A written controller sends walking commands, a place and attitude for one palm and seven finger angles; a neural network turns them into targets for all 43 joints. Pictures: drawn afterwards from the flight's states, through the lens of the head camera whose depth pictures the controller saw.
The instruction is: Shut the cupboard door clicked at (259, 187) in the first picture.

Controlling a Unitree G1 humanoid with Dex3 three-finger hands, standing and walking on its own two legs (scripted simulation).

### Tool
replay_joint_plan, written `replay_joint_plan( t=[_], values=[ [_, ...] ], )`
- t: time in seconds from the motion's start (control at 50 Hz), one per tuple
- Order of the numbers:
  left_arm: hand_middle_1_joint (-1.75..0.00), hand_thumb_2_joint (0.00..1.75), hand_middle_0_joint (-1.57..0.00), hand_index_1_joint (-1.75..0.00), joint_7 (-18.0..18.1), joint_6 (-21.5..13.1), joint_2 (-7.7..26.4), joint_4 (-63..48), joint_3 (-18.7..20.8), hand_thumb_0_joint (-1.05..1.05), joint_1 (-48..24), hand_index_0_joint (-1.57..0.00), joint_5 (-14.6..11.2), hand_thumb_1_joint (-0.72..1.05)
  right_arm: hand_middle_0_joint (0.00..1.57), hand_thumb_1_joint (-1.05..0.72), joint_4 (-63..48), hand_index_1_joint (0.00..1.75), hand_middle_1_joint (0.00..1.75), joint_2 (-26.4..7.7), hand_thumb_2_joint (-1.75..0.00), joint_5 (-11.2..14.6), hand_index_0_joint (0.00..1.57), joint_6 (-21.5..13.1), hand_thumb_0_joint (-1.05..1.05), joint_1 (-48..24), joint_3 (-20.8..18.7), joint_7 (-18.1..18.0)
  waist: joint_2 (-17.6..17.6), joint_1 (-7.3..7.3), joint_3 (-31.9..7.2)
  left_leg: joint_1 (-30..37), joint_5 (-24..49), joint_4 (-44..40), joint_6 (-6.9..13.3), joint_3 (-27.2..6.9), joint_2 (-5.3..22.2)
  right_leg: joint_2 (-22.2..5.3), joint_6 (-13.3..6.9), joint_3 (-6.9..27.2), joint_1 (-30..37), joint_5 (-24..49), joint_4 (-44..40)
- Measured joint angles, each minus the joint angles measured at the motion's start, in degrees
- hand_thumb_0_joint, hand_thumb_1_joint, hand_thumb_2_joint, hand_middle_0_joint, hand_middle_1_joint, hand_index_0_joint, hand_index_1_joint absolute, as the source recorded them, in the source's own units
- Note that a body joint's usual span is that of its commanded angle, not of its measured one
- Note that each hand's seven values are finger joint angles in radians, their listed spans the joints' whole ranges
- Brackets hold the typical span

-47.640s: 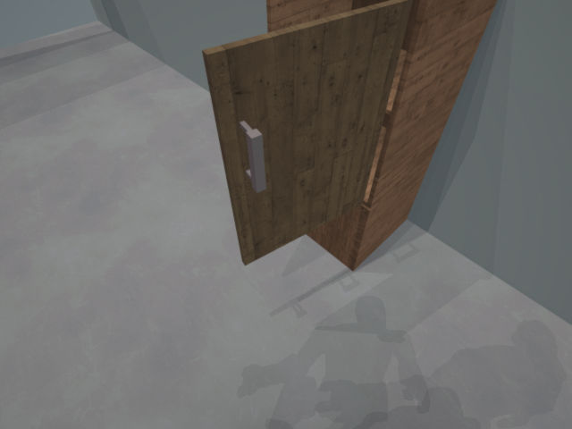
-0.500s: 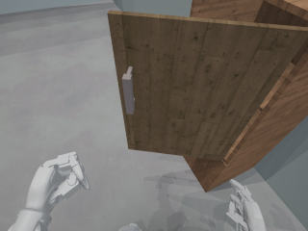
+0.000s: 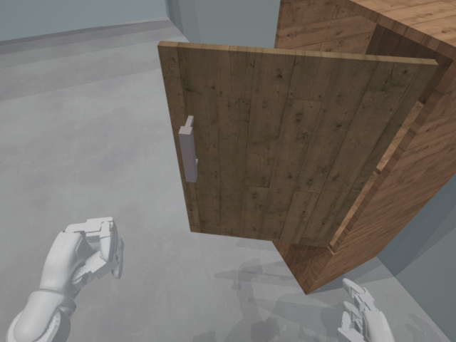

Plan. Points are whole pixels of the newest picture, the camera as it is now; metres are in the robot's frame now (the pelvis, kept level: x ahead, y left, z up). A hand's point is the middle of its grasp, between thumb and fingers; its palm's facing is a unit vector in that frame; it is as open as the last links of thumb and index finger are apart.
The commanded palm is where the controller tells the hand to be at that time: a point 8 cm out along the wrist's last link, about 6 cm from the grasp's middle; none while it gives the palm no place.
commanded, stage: raise the hand and make a fist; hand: left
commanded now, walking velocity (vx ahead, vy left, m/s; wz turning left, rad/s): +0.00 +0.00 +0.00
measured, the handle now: (191, 149) +0.46 +0.11 +0.08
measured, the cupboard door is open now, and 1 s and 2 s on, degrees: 58 58 58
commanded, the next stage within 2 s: bring the fist close to the handle in 0.22 s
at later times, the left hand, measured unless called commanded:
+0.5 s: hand (136, 253) +0.23 +0.16 +0.09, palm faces -0.06 -1.00 -0.05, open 3.1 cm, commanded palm +0.22 +0.20 +0.09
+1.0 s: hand (174, 215) +0.31 +0.11 +0.08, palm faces -0.08 -1.00 -0.03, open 3.1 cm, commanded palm +0.30 +0.16 +0.09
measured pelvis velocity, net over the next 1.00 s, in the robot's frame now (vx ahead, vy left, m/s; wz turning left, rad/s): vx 0.00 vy -0.02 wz -0.01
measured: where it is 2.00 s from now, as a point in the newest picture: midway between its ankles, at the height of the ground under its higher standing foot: outside the picture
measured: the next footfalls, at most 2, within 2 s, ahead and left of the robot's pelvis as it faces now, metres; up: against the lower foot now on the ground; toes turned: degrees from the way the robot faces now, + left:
none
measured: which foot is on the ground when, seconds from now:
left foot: down 0.00-1.00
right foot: down 0.00-1.00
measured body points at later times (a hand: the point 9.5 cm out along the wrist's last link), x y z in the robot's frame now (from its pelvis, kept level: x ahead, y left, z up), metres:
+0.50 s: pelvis +0.00 -0.02 +0.00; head +0.01 -0.03 +0.45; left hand +0.23 +0.21 +0.09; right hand +0.17 -0.25 -0.07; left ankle +0.02 +0.07 -0.70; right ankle -0.01 -0.11 -0.70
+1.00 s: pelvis +0.00 -0.02 +0.00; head +0.03 -0.03 +0.45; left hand +0.30 +0.17 +0.09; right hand +0.16 -0.27 -0.08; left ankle +0.02 +0.07 -0.70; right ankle -0.01 -0.11 -0.70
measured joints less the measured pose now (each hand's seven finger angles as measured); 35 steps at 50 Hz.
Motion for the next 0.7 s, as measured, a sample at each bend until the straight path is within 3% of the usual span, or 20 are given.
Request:
replay_joint_plan(
  t=[0.38,0.52,0.7],
  values=[
    [-1.5,0.9,-1.3,-1.5,-0.3,-2.3,-0.6,0.8,-0.4,0.02,0.3,-1.3,-0.2,0.89,0.21,-0.9,0.5,0.3,0.3,0.2,-0.89,-0.1,0.2,-0.1,0.01,-1.0,-0.3,0.0,0.4,0.19,0.2,-0.3,-0.1,0.7,-1.3,-0.7,0.6,0.6,-1.2,-0.7,-0.5,-0.7,1.2],
    [-1.5,0.9,-1.3,-1.5,0.8,-2.0,-1.8,3.2,-2.8,0.02,-4.7,-1.3,0.7,0.89,0.21,-0.9,1.1,0.3,0.3,0.0,-0.89,-0.1,0.2,-0.1,0.01,-1.3,0.0,-0.3,0.7,0.3,0.6,-0.6,0.2,0.7,-1.5,-1.0,0.5,0.5,-1.5,-0.9,-0.8,-0.8,1.6],
    [-1.5,0.9,-1.3,-1.5,3.7,-0.4,-2.5,7.7,-4.0,0.02,-11.2,-1.3,2.4,0.89,0.21,-0.9,1.3,0.3,0.3,0.4,-0.89,-0.3,0.2,1.4,0.01,-1.1,-0.1,0.3,0.0,-0.59,0.5,0.2,0.6,-0.8,-1.8,0.0,0.6,0.6,-1.7,0.1,-0.9,-0.5,1.2]
  ],
)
